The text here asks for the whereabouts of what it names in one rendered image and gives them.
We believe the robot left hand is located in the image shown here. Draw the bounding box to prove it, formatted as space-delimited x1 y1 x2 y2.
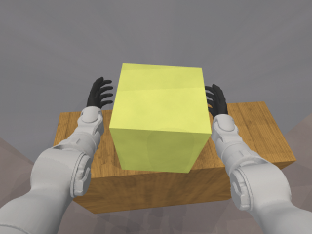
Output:
86 77 113 109

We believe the robot right upper arm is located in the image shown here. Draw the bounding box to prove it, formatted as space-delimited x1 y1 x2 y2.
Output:
229 163 312 234

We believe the robot right hand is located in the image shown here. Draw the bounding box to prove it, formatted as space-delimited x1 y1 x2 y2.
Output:
204 84 228 119

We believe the carton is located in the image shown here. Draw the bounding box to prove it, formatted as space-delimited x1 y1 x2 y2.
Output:
109 63 212 174

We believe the left robot forearm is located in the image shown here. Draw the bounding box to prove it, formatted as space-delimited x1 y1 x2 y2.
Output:
30 106 104 187

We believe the robot left upper arm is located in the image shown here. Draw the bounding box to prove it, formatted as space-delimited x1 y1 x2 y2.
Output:
0 148 92 234

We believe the pedestal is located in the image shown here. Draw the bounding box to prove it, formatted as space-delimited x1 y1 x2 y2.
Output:
53 101 296 214

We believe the right robot forearm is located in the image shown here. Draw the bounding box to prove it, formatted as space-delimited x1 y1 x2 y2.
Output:
211 114 292 200

